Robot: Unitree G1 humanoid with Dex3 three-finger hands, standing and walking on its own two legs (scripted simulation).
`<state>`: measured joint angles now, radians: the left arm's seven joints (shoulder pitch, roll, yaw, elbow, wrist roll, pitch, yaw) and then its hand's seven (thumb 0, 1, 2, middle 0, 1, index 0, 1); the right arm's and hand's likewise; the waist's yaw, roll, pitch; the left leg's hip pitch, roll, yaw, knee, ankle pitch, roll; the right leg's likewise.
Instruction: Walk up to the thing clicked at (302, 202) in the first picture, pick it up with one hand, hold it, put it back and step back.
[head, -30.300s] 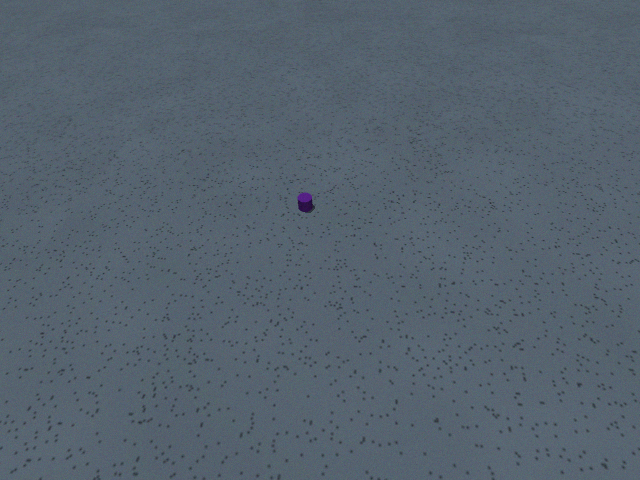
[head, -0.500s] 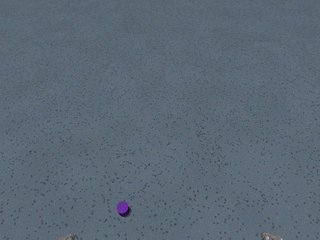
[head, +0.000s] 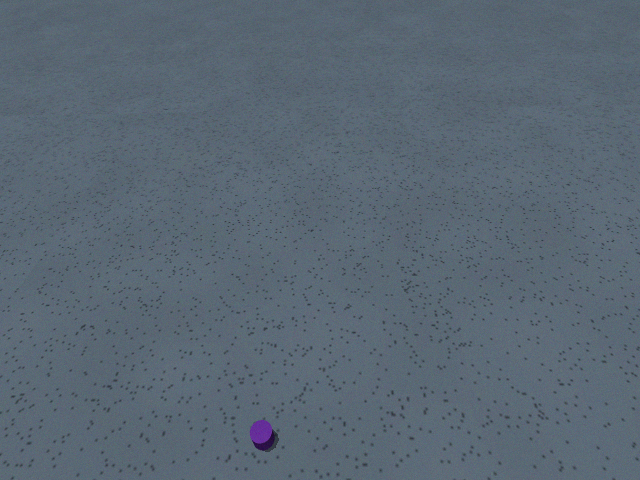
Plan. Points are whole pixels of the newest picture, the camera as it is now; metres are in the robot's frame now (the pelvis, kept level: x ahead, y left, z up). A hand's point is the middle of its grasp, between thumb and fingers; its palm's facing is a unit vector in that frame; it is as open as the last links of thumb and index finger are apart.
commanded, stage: stand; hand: left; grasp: from above
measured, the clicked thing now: (262, 435) +0.45 +0.22 -0.75
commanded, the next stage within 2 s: step back in 1.74 s
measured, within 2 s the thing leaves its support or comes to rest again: neither
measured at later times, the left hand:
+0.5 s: hand out of the picture +0.04 +0.20 -0.17, palm faces +0.01 -0.96 -0.29, open 7.4 cm
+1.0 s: hand out of the picture +0.03 +0.15 -0.18, palm faces +0.02 -0.98 -0.19, open 7.4 cm
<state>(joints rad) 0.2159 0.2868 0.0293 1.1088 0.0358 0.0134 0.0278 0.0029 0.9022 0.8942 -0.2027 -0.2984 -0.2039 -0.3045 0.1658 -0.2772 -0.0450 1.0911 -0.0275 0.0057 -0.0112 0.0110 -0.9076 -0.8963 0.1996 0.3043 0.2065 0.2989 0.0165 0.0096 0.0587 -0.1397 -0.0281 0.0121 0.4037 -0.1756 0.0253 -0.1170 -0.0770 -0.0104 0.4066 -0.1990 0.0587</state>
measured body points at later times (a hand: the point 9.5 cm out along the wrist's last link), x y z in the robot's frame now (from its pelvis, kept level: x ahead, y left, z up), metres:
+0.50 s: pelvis +0.00 -0.02 +0.00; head +0.00 -0.03 +0.45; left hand +0.04 +0.25 -0.14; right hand +0.04 -0.29 -0.15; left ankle +0.03 +0.10 -0.74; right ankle +0.02 -0.16 -0.74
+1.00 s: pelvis +0.02 -0.02 +0.00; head +0.02 -0.02 +0.45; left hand +0.03 +0.20 -0.16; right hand +0.03 -0.25 -0.16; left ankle +0.03 +0.10 -0.74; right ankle +0.02 -0.16 -0.74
